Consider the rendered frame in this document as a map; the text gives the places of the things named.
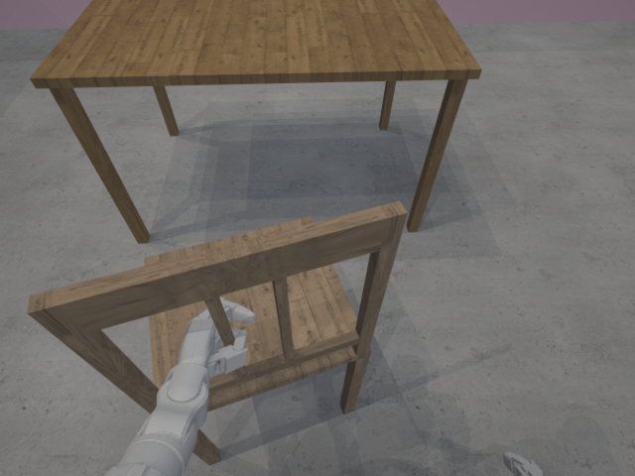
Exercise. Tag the right robot hand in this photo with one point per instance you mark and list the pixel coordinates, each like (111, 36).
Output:
(520, 466)

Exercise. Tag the left robot forearm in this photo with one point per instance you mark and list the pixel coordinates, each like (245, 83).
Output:
(164, 443)

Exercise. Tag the table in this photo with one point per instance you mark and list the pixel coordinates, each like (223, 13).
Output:
(118, 43)

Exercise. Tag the chair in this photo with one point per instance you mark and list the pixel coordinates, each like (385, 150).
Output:
(304, 322)

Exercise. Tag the left robot hand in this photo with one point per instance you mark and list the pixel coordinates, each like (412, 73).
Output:
(202, 339)

